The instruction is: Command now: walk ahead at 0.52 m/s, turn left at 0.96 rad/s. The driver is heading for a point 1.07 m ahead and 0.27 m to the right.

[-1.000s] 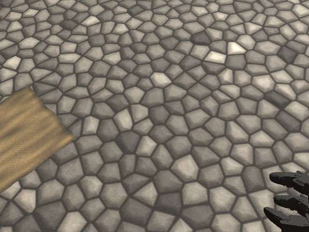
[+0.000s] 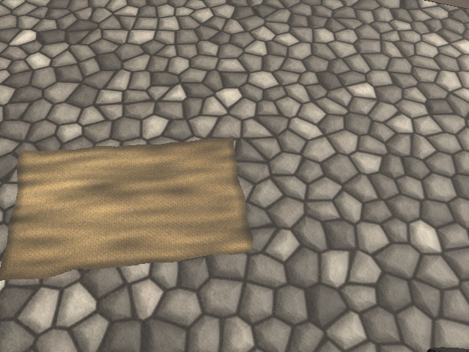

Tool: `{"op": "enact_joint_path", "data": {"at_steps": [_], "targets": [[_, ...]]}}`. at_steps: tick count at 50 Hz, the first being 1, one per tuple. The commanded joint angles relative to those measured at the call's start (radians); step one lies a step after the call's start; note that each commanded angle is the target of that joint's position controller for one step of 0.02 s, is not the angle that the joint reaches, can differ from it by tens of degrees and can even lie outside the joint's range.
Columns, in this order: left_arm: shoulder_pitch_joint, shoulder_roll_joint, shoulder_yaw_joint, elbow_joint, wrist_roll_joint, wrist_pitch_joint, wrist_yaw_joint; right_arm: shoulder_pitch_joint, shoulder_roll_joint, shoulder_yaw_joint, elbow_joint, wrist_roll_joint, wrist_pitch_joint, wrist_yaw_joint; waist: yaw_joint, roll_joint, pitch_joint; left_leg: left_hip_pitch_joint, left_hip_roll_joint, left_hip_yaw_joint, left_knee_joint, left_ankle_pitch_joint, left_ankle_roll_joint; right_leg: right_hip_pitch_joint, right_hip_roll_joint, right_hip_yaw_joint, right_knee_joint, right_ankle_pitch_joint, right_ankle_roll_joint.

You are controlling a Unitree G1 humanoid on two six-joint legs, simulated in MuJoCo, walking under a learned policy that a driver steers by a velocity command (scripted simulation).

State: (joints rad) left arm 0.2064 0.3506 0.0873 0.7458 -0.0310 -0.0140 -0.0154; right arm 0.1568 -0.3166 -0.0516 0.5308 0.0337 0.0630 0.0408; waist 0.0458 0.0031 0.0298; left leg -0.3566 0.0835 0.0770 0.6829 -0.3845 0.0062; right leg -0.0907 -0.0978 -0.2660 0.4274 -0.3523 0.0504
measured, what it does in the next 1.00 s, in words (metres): walks ahead, turning right: left foot, then right foot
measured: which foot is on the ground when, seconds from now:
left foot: up 0.00-0.00, down 0.02-0.48, up 0.50-0.90, down 0.92-1.00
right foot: down 0.00-0.04, up 0.06-0.44, down 0.46-0.90, up 0.92-1.00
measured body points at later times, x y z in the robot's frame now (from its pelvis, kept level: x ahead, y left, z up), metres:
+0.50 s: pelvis +0.34 +0.06 -0.04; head +0.39 +0.07 +0.40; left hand +0.53 +0.33 -0.12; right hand +0.37 -0.23 -0.16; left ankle +0.01 +0.12 -0.67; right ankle +0.51 +0.02 -0.74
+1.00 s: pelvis +0.78 +0.11 -0.02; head +0.80 +0.10 +0.43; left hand +0.94 +0.37 -0.13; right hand +0.89 -0.20 -0.07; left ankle +0.91 +0.22 -0.73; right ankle +0.58 +0.05 -0.63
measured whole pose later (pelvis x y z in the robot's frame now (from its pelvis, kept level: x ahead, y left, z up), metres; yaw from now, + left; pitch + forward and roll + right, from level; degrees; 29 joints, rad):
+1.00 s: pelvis +0.78 +0.11 -0.02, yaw -23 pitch +1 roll +2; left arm 0.37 0.32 0.05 0.73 -0.05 -0.03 0.01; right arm 0.12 -0.29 -0.03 0.57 0.01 -0.13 0.00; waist 0.05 -0.03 0.03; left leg -0.42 -0.02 -0.06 0.60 -0.23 -0.04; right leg -0.27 0.07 0.18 1.24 -0.43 -0.05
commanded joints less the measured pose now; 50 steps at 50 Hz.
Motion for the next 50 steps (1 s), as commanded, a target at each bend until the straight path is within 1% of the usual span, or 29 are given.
{"op": "enact_joint_path", "data": {"at_steps": [1, 2, 3, 4, 5, 6, 8, 13, 17, 19, 21, 23, 24, 25, 26, 27, 28, 29, 32, 35, 38, 42, 44, 45, 46, 47, 48, 49, 50], "targets": [[-0.091, 0.141, 0.039, -0.061, -0.008, -0.028, -0.002, 0.204, -0.148, -0.070, 0.026, 0.008, -0.026, -0.006, -0.152, -0.034, -0.088, 0.317, -0.093, 0.072, -0.176, 0.036, 0.105, -0.118, -0.164, 0.069, 0.106, 0.169, -0.134], [-0.148, 0.071, 0.015, -0.102, 0.018, -0.037, 0.002, 0.441, -0.255, -0.114, 0.096, 0.020, -0.031, -0.019, -0.255, 0.162, -0.124, 0.627, 0.026, -0.212, -0.235, -0.030, 0.204, -0.452, -0.063, 0.004, 0.557, 0.107, -0.063], [-0.221, -0.005, -0.012, -0.212, 0.038, -0.076, 0.004, 0.439, -0.368, -0.122, 0.061, 0.012, -0.071, -0.012, -0.214, 0.392, -0.145, 0.777, 0.223, -0.844, -0.419, -0.254, 0.394, -0.913, 0.139, 0.183, 0.841, -0.249, -0.016], [-0.286, 0.089, 0.003, -0.219, 0.008, -0.113, -0.009, 0.374, -0.239, -0.087, 0.034, 0.004, -0.105, 0.000, -0.228, 0.181, -0.087, 0.753, 0.264, -0.831, -0.483, -0.267, 0.385, -1.027, 0.078, 0.337, 0.904, -0.180, -0.044], [-0.271, 0.113, 0.008, -0.215, -0.006, -0.134, -0.022, 0.341, -0.189, -0.065, 0.034, -0.005, -0.120, 0.000, -0.181, 0.151, -0.041, 0.681, 0.251, -0.747, -0.478, -0.198, 0.359, -1.005, 0.052, 0.347, 0.860, -0.099, -0.071], [-0.196, 0.118, 0.008, -0.174, 0.008, -0.138, -0.028, 0.296, -0.152, -0.051, 0.028, -0.006, -0.123, -0.003, -0.131, 0.057, -0.010, 0.607, 0.209, -0.624, -0.472, -0.150, 0.327, -0.947, 0.015, 0.340, 0.782, -0.017, -0.069], [-0.123, 0.119, 0.010, -0.124, 0.037, -0.130, -0.040, 0.206, -0.109, -0.024, 0.019, -0.023, -0.119, -0.020, -0.068, 0.089, 0.044, 0.450, 0.131, -0.436, -0.484, 0.054, 0.269, -0.805, -0.018, 0.312, 0.625, 0.139, -0.041], [-0.236, 0.018, -0.048, -0.129, 0.014, -0.108, -0.050, 0.229, -0.141, -0.021, 0.084, -0.030, -0.141, -0.051, -0.118, 0.087, 0.108, 0.243, 0.049, -0.169, -0.591, 0.309, 0.189, -0.637, 0.022, 0.193, 0.327, 0.477, -0.012], [-0.329, 0.022, -0.059, -0.162, -0.015, -0.119, -0.073, 0.300, -0.149, -0.019, 0.168, -0.024, -0.165, -0.051, -0.141, 0.089, 0.175, 0.315, 0.097, -0.062, -0.684, 0.378, 0.150, -0.586, 0.064, 0.196, 0.115, 0.586, -0.087], [-0.304, 0.042, -0.048, -0.169, -0.017, -0.120, -0.082, 0.286, -0.166, -0.021, 0.184, -0.039, -0.162, -0.055, -0.105, 0.108, 0.118, 0.426, 0.114, -0.014, -0.614, 0.690, 0.113, -0.532, 0.122, 0.180, 0.080, 0.563, -0.121], [-0.215, 0.081, -0.027, -0.166, -0.019, -0.106, -0.074, 0.277, -0.193, -0.026, 0.188, -0.067, -0.148, -0.068, -0.042, 0.176, -0.007, 0.533, 0.121, 0.022, -0.429, 1.279, 0.070, -0.411, 0.210, 0.107, 0.154, 0.447, -0.155], [0.148, 0.146, 0.011, -0.084, -0.026, -0.074, -0.051, 0.218, -0.213, -0.031, 0.174, -0.091, -0.120, -0.081, 0.141, 0.200, -0.196, 0.464, 0.125, 0.031, 0.024, 1.641, 0.046, -0.036, 0.240, 0.110, 0.244, 0.349, -0.206], [0.371, 0.178, 0.029, -0.039, -0.025, -0.051, -0.032, 0.174, -0.197, -0.022, 0.153, -0.093, -0.122, -0.084, 0.244, 0.099, -0.268, 0.186, 0.083, 0.020, 0.378, 1.396, 0.026, 0.297, 0.177, 0.256, 0.266, 0.222, -0.242], [0.366, 0.259, 0.045, -0.020, -0.012, -0.066, -0.037, 0.345, -0.005, 0.024, 0.104, -0.051, -0.147, -0.061, 0.064, -0.373, -0.378, -0.338, -0.151, -0.115, 0.930, 0.088, -0.088, 0.658, -0.132, 0.949, 0.125, -0.304, -0.528], [0.338, 0.137, 0.027, -0.048, -0.001, -0.064, -0.022, 0.239, -0.113, 0.026, 0.096, -0.019, -0.196, -0.036, 0.129, -0.202, -0.470, -0.376, -0.168, -0.263, 0.933, -0.006, -0.013, 0.633, -0.148, 1.210, -0.124, -0.551, -0.470], [0.301, 0.123, 0.019, -0.056, 0.026, -0.071, -0.011, 0.111, -0.138, 0.016, 0.048, 0.019, -0.220, -0.024, 0.111, -0.156, -0.271, -0.434, -0.129, -0.271, 0.893, 0.009, 0.021, 0.480, -0.141, 1.142, -0.175, -0.471, -0.409], [0.259, 0.113, 0.014, -0.061, 0.029, -0.079, -0.015, 0.044, -0.122, 0.030, 0.025, 0.002, -0.236, -0.027, 0.063, 0.043, -0.164, -0.379, -0.090, -0.259, 0.776, 0.039, 0.051, 0.285, -0.107, 1.058, -0.207, -0.333, -0.370], [0.199, 0.095, 0.007, -0.073, 0.031, -0.086, -0.016, 0.029, -0.096, 0.033, 0.023, -0.022, -0.242, -0.029, 0.005, 0.098, -0.094, -0.331, -0.067, -0.258, 0.681, 0.057, 0.059, 0.121, -0.069, 0.977, -0.207, -0.228, -0.376], [0.084, 0.072, -0.002, -0.111, 0.026, -0.080, -0.005, 0.088, -0.085, 0.034, 0.042, -0.045, -0.213, -0.035, -0.100, 0.009, 0.025, -0.249, -0.019, -0.253, 0.529, 0.061, 0.025, -0.175, 0.026, 0.844, -0.273, -0.117, -0.411], [0.094, 0.070, -0.005, -0.111, 0.001, -0.083, 0.015, -0.031, -0.065, 0.043, -0.007, -0.071, -0.201, -0.046, -0.071, 0.023, 0.121, -0.201, -0.016, -0.182, 0.276, 0.212, -0.045, -0.384, 0.085, 0.708, -0.309, -0.010, -0.383], [0.141, 0.101, 0.010, -0.087, -0.016, -0.076, 0.030, -0.172, -0.019, 0.051, -0.052, -0.063, -0.212, -0.039, 0.008, -0.027, 0.092, 0.045, -0.084, -0.134, -0.014, 0.511, -0.087, -0.506, 0.137, 0.633, -0.279, 0.031, -0.300], [0.187, 0.088, 0.013, -0.056, -0.029, -0.056, 0.040, -0.207, -0.078, 0.013, -0.065, -0.004, -0.213, -0.048, 0.025, -0.076, 0.042, 0.050, -0.098, -0.215, -0.191, 0.489, -0.109, -0.230, 0.102, 0.732, -0.155, -0.005, -0.245], [0.192, 0.078, 0.014, -0.048, -0.019, -0.039, 0.037, -0.112, -0.129, -0.020, -0.047, 0.008, -0.222, -0.048, -0.033, -0.109, -0.016, 0.123, -0.095, -0.207, -0.215, 0.356, -0.074, -0.109, 0.076, 0.751, 0.012, 0.201, -0.211], [0.177, 0.073, 0.009, -0.052, 0.001, -0.034, 0.027, 0.047, -0.162, -0.046, -0.025, 0.014, -0.222, -0.051, -0.130, -0.118, -0.123, 0.291, -0.065, -0.200, -0.189, 0.300, -0.041, -0.102, 0.102, 0.710, 0.220, 0.339, -0.171], [0.164, -0.007, -0.021, -0.086, 0.039, -0.032, 0.019, 0.283, -0.199, -0.059, 0.008, 0.008, -0.212, -0.062, -0.224, -0.044, -0.326, 0.625, 0.090, -0.337, -0.105, 0.077, 0.007, -0.260, 0.136, 0.631, 0.553, 0.257, -0.145], [0.339, -0.127, -0.060, -0.136, -0.022, -0.050, 0.010, 0.336, -0.297, -0.071, 0.048, -0.038, -0.201, -0.045, -0.102, 0.457, -0.468, 0.918, 0.346, -0.973, -0.339, -0.405, 0.187, -0.630, 0.240, 0.504, 0.919, -0.227, -0.101], [0.298, -0.037, -0.060, -0.122, -0.057, -0.046, 0.023, 0.278, -0.218, -0.065, 0.030, -0.033, -0.193, -0.036, -0.126, 0.435, -0.373, 0.831, 0.358, -1.093, -0.409, -0.606, 0.171, -0.767, 0.116, 0.458, 1.049, -0.111, -0.098], [0.170, 0.042, -0.043, -0.125, -0.036, -0.040, 0.025, 0.230, -0.137, -0.050, 0.022, -0.030, -0.186, -0.045, -0.164, 0.268, -0.219, 0.706, 0.305, -0.878, -0.403, -0.441, 0.133, -0.799, 0.084, 0.416, 1.062, -0.024, -0.093], [0.092, 0.064, -0.034, -0.132, -0.009, -0.037, 0.023, 0.217, -0.121, -0.045, 0.043, -0.041, -0.177, -0.048, -0.166, 0.096, -0.131, 0.589, 0.261, -0.684, -0.390, -0.202, 0.110, -0.769, 0.047, 0.392, 1.024, 0.026, -0.093]]}}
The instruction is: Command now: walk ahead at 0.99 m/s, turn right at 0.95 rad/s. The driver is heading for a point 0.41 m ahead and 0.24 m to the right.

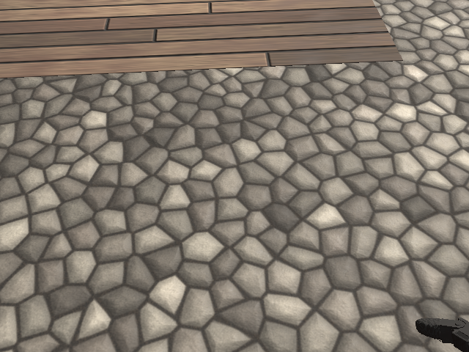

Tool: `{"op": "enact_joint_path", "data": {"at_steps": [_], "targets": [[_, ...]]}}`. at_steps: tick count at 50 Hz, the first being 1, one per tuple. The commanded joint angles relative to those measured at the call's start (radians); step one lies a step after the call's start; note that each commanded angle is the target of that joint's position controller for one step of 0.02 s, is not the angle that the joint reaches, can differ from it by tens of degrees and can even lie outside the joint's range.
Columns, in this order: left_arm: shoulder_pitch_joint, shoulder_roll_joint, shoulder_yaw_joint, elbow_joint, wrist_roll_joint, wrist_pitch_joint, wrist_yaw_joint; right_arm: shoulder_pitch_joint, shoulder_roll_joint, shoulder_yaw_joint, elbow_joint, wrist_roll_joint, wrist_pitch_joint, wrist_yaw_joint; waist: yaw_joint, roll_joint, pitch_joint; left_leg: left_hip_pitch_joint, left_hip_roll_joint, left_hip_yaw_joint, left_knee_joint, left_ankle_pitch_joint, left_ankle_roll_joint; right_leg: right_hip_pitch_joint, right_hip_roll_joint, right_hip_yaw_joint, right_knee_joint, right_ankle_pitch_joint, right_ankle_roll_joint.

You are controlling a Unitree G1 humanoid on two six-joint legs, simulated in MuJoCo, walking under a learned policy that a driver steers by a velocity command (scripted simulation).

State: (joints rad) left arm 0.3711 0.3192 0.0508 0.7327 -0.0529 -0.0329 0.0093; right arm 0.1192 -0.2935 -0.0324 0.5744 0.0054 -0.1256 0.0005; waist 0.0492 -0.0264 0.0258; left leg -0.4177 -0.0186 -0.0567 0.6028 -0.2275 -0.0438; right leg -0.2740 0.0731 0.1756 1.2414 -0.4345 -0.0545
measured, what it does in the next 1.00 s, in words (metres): walks ahead, turning right: right foot, then left foot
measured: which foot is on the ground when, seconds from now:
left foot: down 0.00-0.40, up 0.42-0.78, down 0.80-1.00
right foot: up 0.00-0.38, down 0.40-0.80, up 0.82-1.00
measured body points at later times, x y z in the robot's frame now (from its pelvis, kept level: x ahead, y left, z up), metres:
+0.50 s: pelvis +0.40 -0.07 -0.01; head +0.42 -0.09 +0.44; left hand +0.65 +0.12 -0.10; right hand +0.38 -0.36 -0.11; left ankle +0.32 +0.16 -0.58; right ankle +0.46 -0.13 -0.72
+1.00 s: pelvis +0.65 -0.12 +0.01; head +0.68 -0.15 +0.46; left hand +0.89 +0.05 -0.11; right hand +0.65 -0.40 -0.10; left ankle +0.80 -0.11 -0.72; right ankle +0.54 -0.21 -0.68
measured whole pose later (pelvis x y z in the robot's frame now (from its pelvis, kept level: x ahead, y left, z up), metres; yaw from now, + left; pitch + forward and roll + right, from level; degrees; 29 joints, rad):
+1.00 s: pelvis +0.65 -0.12 +0.01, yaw -35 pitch +0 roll +1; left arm 0.21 0.28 0.04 0.79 -0.01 0.05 0.03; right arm 0.13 -0.22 -0.01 0.73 -0.03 -0.04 0.03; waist 0.00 0.00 0.07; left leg -0.42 -0.04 0.02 0.49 -0.08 0.03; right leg -0.37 0.01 0.08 0.92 -0.53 0.06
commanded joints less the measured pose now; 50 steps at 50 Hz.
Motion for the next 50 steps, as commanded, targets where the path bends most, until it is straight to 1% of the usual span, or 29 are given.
{"op": "enact_joint_path", "data": {"at_steps": [1, 2, 5, 9, 13, 16, 18, 19, 20, 21, 22, 23, 24, 25, 26, 27, 31, 35, 37, 39, 40, 41, 42, 43, 44, 45, 47, 48, 50], "targets": [[-0.152, 0.086, 0.005, -0.145, 0.034, -0.022, -0.008, 0.257, -0.141, -0.064, 0.023, -0.026, 0.016, -0.008, -0.167, 0.063, -0.055, 0.552, 0.322, -0.423, -0.316, -0.179, 0.156, -0.566, -0.153, -0.055, 0.155, 0.132, 0.008], [-0.158, 0.071, 0.009, -0.161, 0.022, -0.015, -0.017, 0.230, -0.118, -0.056, 0.045, -0.034, 0.013, -0.010, -0.128, 0.101, -0.021, 0.473, 0.299, -0.345, -0.340, -0.121, 0.157, -0.531, -0.186, -0.050, 0.122, 0.154, 0.006], [-0.172, 0.013, -0.003, -0.185, -0.001, 0.018, -0.030, 0.205, -0.053, -0.042, 0.094, -0.001, 0.004, 0.001, -0.089, 0.131, 0.037, 0.393, 0.272, -0.160, -0.381, 0.013, 0.154, -0.552, -0.235, -0.070, 0.089, 0.148, -0.002], [-0.236, 0.008, -0.014, -0.218, 0.012, 0.013, -0.047, 0.156, -0.115, -0.055, 0.119, -0.016, 0.001, -0.005, -0.056, 0.100, 0.120, 0.309, 0.264, 0.041, -0.463, 0.172, 0.157, -0.584, -0.235, -0.098, -0.062, 0.343, 0.023], [-0.396, 0.013, -0.017, -0.245, 0.017, -0.009, -0.082, 0.232, -0.165, -0.061, 0.166, -0.016, 0.003, -0.012, -0.110, 0.004, 0.176, 0.378, 0.225, 0.217, -0.497, 0.386, 0.097, -0.509, -0.176, -0.231, -0.357, 0.510, -0.024], [-0.385, 0.084, 0.016, -0.247, 0.008, -0.017, -0.093, 0.263, -0.247, -0.076, 0.177, -0.013, 0.022, -0.025, -0.051, 0.107, 0.081, 0.471, 0.227, 0.286, -0.349, 1.118, 0.057, -0.266, -0.037, -0.366, -0.452, 0.465, -0.073], [-0.132, 0.152, 0.058, -0.198, -0.002, 0.001, -0.086, 0.217, -0.299, -0.089, 0.155, -0.011, 0.049, -0.036, 0.110, 0.183, -0.055, 0.469, 0.265, 0.284, 0.008, 1.476, 0.067, 0.001, 0.023, -0.384, -0.430, 0.319, -0.119], [0.135, 0.225, 0.099, -0.126, 0.003, 0.013, -0.073, 0.155, -0.293, -0.089, 0.122, -0.008, 0.048, -0.034, 0.239, 0.149, -0.170, 0.292, 0.250, 0.259, 0.315, 1.384, 0.075, 0.353, 0.013, -0.299, -0.500, 0.364, -0.174], [0.212, 0.247, 0.115, -0.086, -0.001, 0.031, -0.047, 0.112, -0.180, -0.059, 0.111, 0.006, 0.020, -0.030, 0.250, -0.109, -0.147, 0.001, 0.035, 0.258, 0.788, 0.325, 0.028, 0.621, -0.071, -0.125, -0.655, 0.519, -0.231], [0.050, 0.300, 0.082, -0.155, 0.057, 0.006, -0.046, 0.338, -0.044, -0.004, 0.036, -0.002, -0.027, -0.009, -0.014, -0.332, -0.343, -0.363, -0.066, 0.022, 1.112, -0.369, 0.009, 0.855, -0.344, 0.517, -0.726, 0.503, -0.453], [0.051, 0.210, 0.080, -0.185, 0.071, -0.004, -0.043, 0.228, -0.170, -0.018, 0.031, 0.029, -0.058, -0.001, 0.082, -0.117, -0.474, -0.354, -0.021, -0.127, 1.064, -0.271, 0.044, 0.799, -0.387, 0.664, -0.898, 0.237, -0.448], [0.006, 0.191, 0.071, -0.169, 0.073, -0.026, -0.046, 0.141, -0.180, -0.024, 0.010, 0.057, -0.055, -0.006, 0.031, 0.019, -0.232, -0.370, 0.012, -0.089, 0.947, -0.225, 0.048, 0.569, -0.364, 0.561, -0.957, 0.320, -0.382], [-0.073, 0.153, 0.060, -0.161, 0.055, -0.045, -0.051, 0.128, -0.161, -0.021, 0.025, 0.035, -0.039, -0.019, -0.032, 0.146, -0.129, -0.320, 0.076, -0.074, 0.820, -0.178, 0.042, 0.386, -0.326, 0.429, -0.943, 0.449, -0.328], [-0.143, 0.133, 0.049, -0.171, 0.052, -0.050, -0.050, 0.154, -0.156, -0.025, 0.053, 0.014, -0.018, -0.025, -0.073, 0.153, -0.055, -0.233, 0.104, -0.052, 0.767, -0.163, 0.020, 0.209, -0.294, 0.312, -0.935, 0.624, -0.301], [-0.175, 0.127, 0.046, -0.172, 0.065, -0.052, -0.044, 0.193, -0.169, -0.032, 0.068, 0.008, 0.006, -0.020, -0.104, 0.102, -0.020, -0.146, 0.130, -0.049, 0.722, -0.156, 0.000, 0.063, -0.277, 0.237, -0.943, 0.750, -0.293], [-0.183, 0.105, 0.039, -0.154, 0.058, -0.053, -0.039, 0.197, -0.160, -0.032, 0.074, -0.002, 0.022, -0.017, -0.111, 0.083, 0.001, -0.100, 0.147, -0.033, 0.644, -0.145, -0.014, -0.027, -0.244, 0.162, -0.958, 0.812, -0.271], [-0.154, 0.104, 0.033, -0.087, 0.050, -0.042, 0.000, 0.079, -0.042, 0.002, 0.047, -0.031, 0.025, -0.011, -0.074, 0.018, -0.036, -0.014, 0.081, 0.065, 0.250, 0.157, -0.037, -0.105, -0.084, -0.095, -0.929, 0.970, -0.183], [-0.047, 0.100, 0.030, -0.025, 0.037, -0.015, 0.015, -0.070, -0.054, 0.000, 0.018, -0.017, 0.008, 0.019, 0.024, -0.028, -0.082, 0.030, 0.025, 0.050, -0.039, 0.486, -0.013, 0.030, -0.122, -0.041, -0.897, 0.710, -0.139], [-0.045, 0.088, 0.026, -0.007, 0.043, -0.009, 0.019, -0.075, -0.092, -0.016, 0.014, -0.021, 0.004, 0.029, 0.015, -0.055, -0.074, 0.016, 0.030, 0.018, -0.089, 0.447, 0.020, 0.103, -0.165, 0.015, -0.832, 0.658, -0.128], [-0.082, 0.078, 0.023, -0.003, 0.052, -0.001, 0.019, 0.016, -0.116, -0.033, 0.047, -0.032, 0.000, 0.034, -0.046, -0.057, -0.084, 0.064, 0.027, 0.020, -0.136, 0.409, 0.061, 0.153, -0.177, 0.043, -0.709, 0.689, -0.099], [-0.089, 0.066, 0.020, -0.006, 0.055, 0.002, 0.017, 0.077, -0.125, -0.039, 0.068, -0.041, -0.005, 0.033, -0.076, -0.030, -0.109, 0.162, 0.034, 0.034, -0.175, 0.554, 0.077, 0.142, -0.128, 0.023, -0.597, 0.692, -0.067], [-0.001, 0.035, 0.010, -0.010, 0.067, -0.002, 0.011, 0.100, -0.175, -0.043, 0.055, -0.064, -0.011, 0.029, -0.046, 0.103, -0.209, 0.390, 0.177, -0.088, -0.089, 0.967, 0.155, 0.022, -0.050, 0.005, -0.400, 0.457, -0.013], [0.157, -0.001, -0.007, 0.040, 0.053, -0.002, 0.005, 0.137, -0.128, -0.028, 0.059, -0.070, 0.004, 0.027, -0.039, 0.279, -0.357, 0.629, 0.403, -0.359, -0.072, 1.171, 0.351, -0.167, 0.043, -0.018, -0.097, -0.186, 0.067], [0.172, 0.065, 0.002, 0.059, 0.035, 0.010, -0.004, 0.186, -0.075, -0.018, 0.080, -0.037, 0.019, 0.033, -0.059, 0.226, -0.442, 0.650, 0.431, -0.497, -0.113, 0.897, 0.381, -0.209, 0.012, 0.045, -0.020, -0.279, 0.080], [0.065, 0.113, 0.018, 0.045, 0.028, 0.034, 0.000, 0.135, -0.072, -0.016, 0.072, -0.017, 0.034, 0.034, -0.075, 0.123, -0.351, 0.551, 0.390, -0.465, -0.158, 0.603, 0.342, -0.234, -0.025, 0.040, 0.025, -0.226, 0.101], [-0.048, 0.108, 0.021, 0.018, 0.035, 0.060, 0.009, 0.074, -0.060, -0.007, 0.071, -0.018, 0.050, 0.031, -0.071, 0.053, -0.225, 0.393, 0.338, -0.405, -0.237, 0.343, 0.295, -0.252, -0.050, -0.021, -0.009, -0.169, 0.111], [-0.055, 0.070, 0.016, 0.014, 0.041, 0.097, 0.021, -0.034, -0.063, -0.006, 0.070, -0.024, 0.072, 0.024, -0.018, 0.135, -0.098, 0.167, 0.276, -0.327, -0.310, 0.082, 0.257, -0.185, -0.106, -0.056, -0.209, -0.114, 0.123], [-0.046, 0.046, 0.012, 0.030, 0.044, 0.100, 0.025, -0.049, -0.062, -0.008, 0.074, -0.033, 0.082, 0.022, -0.016, 0.161, -0.078, 0.093, 0.213, -0.240, -0.333, 0.056, 0.220, -0.100, -0.093, -0.093, -0.322, -0.109, 0.124], [-0.022, 0.013, 0.005, 0.058, 0.054, 0.092, 0.030, -0.027, -0.070, -0.014, 0.092, -0.031, 0.091, 0.015, -0.019, 0.176, -0.121, 0.098, 0.190, -0.184, -0.327, 0.089, 0.217, -0.003, -0.081, -0.125, -0.467, -0.038, 0.115]]}}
